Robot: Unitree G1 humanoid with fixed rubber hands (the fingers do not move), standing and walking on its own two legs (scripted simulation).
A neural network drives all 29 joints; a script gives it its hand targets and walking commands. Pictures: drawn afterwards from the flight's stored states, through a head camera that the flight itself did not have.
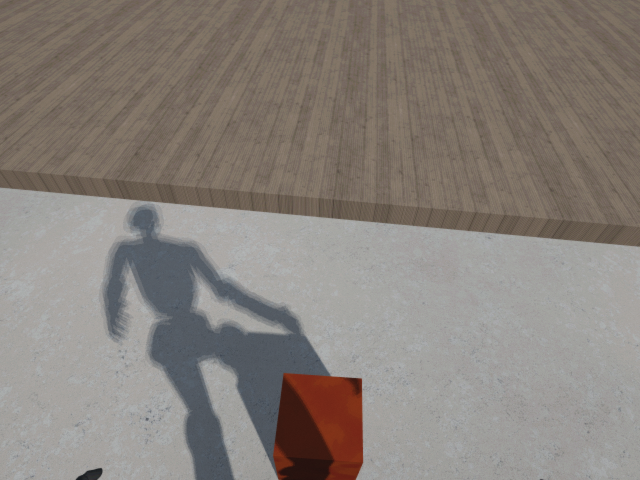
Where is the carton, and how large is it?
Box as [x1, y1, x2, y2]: [273, 373, 362, 479]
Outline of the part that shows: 284,373 273,453 278,479 355,479 362,463 361,378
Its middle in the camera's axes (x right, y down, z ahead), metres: +0.00 +0.52 +1.06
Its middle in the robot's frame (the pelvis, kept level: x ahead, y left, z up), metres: +0.39 -0.01 -0.66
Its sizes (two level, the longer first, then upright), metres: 0.210 0.200 0.250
